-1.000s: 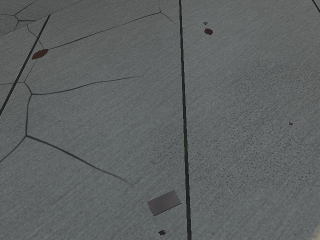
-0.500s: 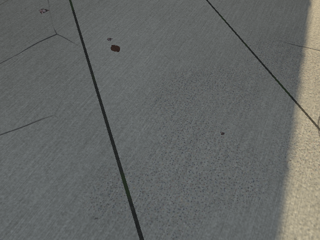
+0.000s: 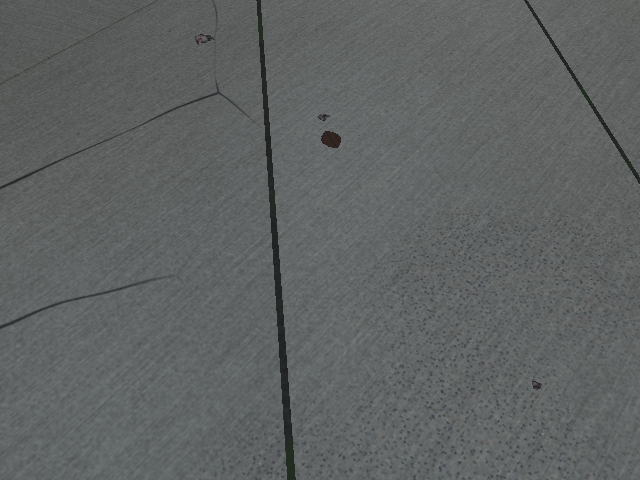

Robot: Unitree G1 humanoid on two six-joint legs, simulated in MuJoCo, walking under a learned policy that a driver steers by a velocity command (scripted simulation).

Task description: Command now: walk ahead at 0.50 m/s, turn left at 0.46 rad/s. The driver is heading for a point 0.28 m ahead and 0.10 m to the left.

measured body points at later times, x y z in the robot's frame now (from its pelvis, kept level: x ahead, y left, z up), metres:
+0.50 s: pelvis +0.21 +0.06 -0.01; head +0.25 +0.09 +0.44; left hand +0.29 +0.36 -0.13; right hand +0.39 -0.17 -0.11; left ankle +0.26 +0.15 -0.75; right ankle +0.27 -0.10 -0.69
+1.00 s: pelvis +0.29 +0.04 -0.01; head +0.30 +0.04 +0.44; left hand +0.34 +0.31 -0.14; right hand +0.43 -0.20 -0.14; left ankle +0.26 +0.15 -0.75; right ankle +0.31 -0.09 -0.75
